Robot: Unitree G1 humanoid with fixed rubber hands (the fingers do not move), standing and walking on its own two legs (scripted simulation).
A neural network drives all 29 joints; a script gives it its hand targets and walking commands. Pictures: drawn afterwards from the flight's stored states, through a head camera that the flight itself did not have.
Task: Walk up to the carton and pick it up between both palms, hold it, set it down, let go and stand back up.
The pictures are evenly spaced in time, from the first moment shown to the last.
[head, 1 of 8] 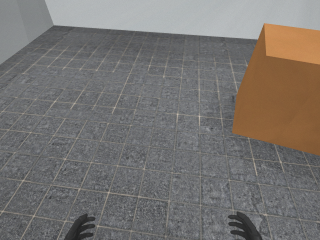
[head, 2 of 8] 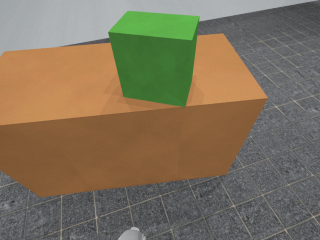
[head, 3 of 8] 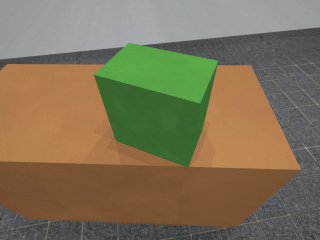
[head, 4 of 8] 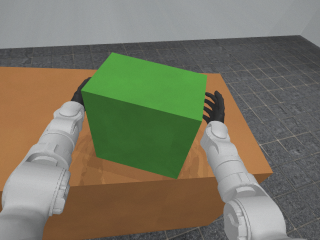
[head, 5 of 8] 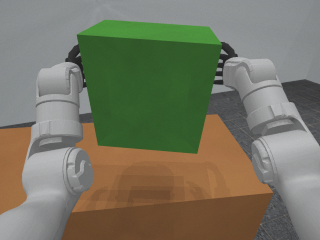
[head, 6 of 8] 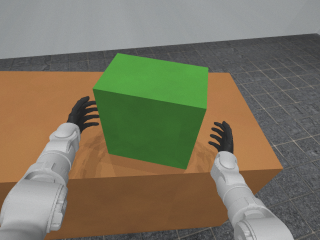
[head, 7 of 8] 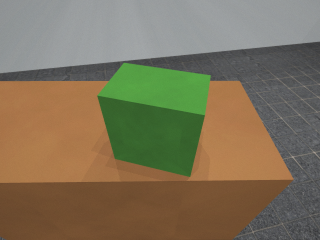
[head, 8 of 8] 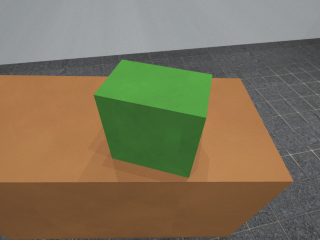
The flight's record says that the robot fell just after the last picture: no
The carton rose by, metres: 0.27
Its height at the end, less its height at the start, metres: +0.00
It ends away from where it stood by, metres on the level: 0.01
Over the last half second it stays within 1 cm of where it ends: yes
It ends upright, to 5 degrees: yes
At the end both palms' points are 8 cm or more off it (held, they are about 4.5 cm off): yes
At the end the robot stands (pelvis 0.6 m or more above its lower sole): yes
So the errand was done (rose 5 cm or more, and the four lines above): yes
